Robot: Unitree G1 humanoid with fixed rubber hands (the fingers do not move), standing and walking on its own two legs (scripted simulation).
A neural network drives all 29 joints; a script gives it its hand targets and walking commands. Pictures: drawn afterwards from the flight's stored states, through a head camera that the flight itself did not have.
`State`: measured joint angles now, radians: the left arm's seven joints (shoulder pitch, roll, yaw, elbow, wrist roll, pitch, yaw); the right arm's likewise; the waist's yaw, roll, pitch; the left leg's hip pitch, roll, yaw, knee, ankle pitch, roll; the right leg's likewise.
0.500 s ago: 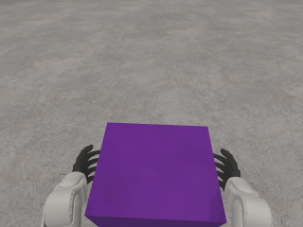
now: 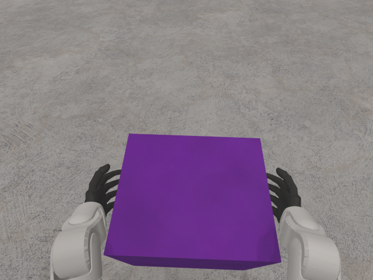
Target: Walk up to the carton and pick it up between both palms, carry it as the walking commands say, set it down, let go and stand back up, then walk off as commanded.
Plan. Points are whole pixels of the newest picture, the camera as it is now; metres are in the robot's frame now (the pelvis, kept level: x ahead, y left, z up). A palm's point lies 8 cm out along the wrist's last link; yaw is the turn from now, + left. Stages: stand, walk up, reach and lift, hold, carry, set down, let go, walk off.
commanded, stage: carry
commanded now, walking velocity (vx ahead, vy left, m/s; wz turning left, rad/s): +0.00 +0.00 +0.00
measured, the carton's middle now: (191, 207) +0.30 +0.00 -0.01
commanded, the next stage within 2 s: none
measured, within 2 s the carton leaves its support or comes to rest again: neither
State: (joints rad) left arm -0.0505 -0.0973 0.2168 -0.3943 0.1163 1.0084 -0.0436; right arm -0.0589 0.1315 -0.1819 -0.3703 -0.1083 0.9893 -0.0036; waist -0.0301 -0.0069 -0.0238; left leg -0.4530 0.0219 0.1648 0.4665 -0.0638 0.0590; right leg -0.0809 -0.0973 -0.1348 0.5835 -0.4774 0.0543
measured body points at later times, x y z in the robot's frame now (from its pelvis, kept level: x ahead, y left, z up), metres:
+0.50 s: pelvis +0.12 -0.01 +0.02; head +0.14 +0.00 +0.47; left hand +0.42 +0.17 +0.09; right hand +0.40 -0.19 +0.08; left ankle +0.10 +0.10 -0.71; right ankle +0.12 -0.13 -0.72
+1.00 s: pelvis +0.08 -0.02 +0.00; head +0.12 -0.04 +0.45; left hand +0.34 +0.17 +0.07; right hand +0.36 -0.19 +0.05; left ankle +0.10 +0.10 -0.72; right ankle +0.13 -0.13 -0.73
